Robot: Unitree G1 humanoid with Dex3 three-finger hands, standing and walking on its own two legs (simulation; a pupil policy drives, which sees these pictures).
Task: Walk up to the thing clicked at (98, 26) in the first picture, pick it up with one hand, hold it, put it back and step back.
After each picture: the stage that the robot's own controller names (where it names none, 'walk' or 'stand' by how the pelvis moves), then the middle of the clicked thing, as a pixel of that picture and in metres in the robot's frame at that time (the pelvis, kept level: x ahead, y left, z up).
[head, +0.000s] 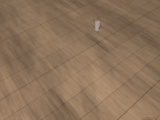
stand; (97, 25) +1.71 -0.17 -0.72
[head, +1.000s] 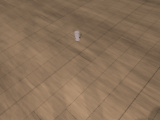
walk; (77, 35) +1.58 +0.20 -0.70
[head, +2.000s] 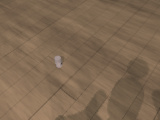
walk; (58, 61) +1.04 +0.33 -0.71
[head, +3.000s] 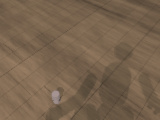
walk; (56, 97) +0.64 +0.24 -0.69
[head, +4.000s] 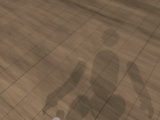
stand; out of the picture +0.42 +0.19 -0.69
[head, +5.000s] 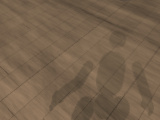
stand; out of the picture +0.36 +0.19 -0.70
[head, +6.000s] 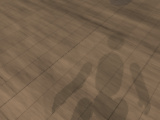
stand; out of the picture +0.34 +0.20 -0.72
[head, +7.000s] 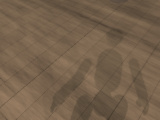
stand; out of the picture +0.32 +0.20 -0.73
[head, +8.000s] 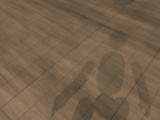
stand; out of the picture +0.33 +0.19 -0.73
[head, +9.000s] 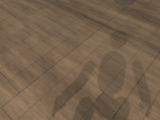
stand; out of the picture +0.33 +0.19 -0.73
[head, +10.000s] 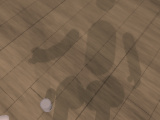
go down; (46, 105) +0.37 +0.18 -0.59
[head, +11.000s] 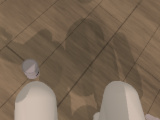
go down; (31, 69) +0.41 +0.21 -0.30
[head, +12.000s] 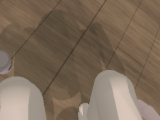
close in; (1, 63) +0.40 +0.24 -0.25
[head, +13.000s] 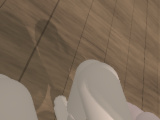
close; out of the picture +0.40 +0.26 -0.22
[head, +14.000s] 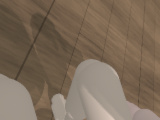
close; out of the picture +0.39 +0.26 -0.22
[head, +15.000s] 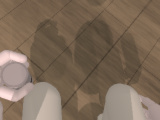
lift; (19, 78) +0.32 +0.22 -0.05
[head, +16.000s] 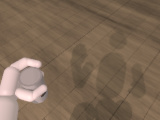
hold; (34, 86) +0.33 +0.16 +0.05
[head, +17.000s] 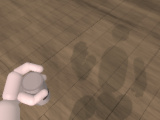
hold; (37, 89) +0.32 +0.17 +0.02
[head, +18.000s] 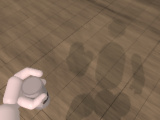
crouch; (36, 93) +0.32 +0.17 -0.01
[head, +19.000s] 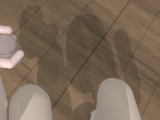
lower; (9, 51) +0.44 +0.21 -0.09
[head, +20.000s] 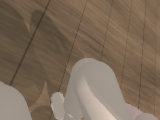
lower; out of the picture +0.42 +0.29 -0.22
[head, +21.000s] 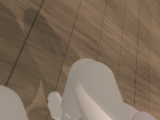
lower; out of the picture +0.41 +0.28 -0.22
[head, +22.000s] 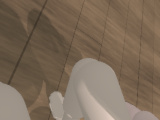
lower; out of the picture +0.41 +0.28 -0.22
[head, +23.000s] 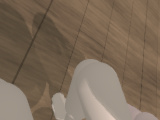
lower; out of the picture +0.40 +0.28 -0.22
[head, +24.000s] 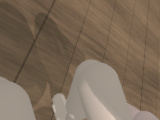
draw back; out of the picture +0.39 +0.25 -0.22
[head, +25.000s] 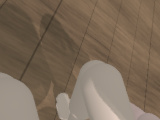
stand; out of the picture +0.40 +0.25 -0.23
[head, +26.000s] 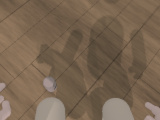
walk; (50, 84) +0.41 +0.18 -0.46
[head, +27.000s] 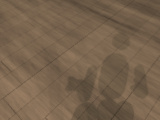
stand; out of the picture +0.35 +0.16 -0.66
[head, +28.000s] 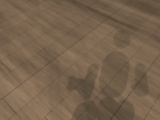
stand; out of the picture +0.35 +0.17 -0.67
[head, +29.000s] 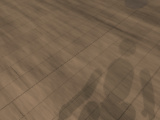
stand; out of the picture +0.37 +0.15 -0.72
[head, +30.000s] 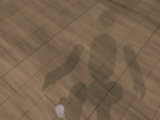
walk; (60, 111) +0.42 +0.13 -0.71
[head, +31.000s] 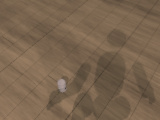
walk; (62, 85) +0.67 +0.21 -0.69
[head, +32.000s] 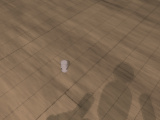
stand; (64, 66) +1.00 +0.18 -0.70
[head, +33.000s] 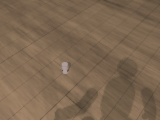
stand; (65, 68) +0.98 +0.18 -0.72
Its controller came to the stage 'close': yes
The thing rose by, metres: 0.72
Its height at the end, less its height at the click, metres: +0.00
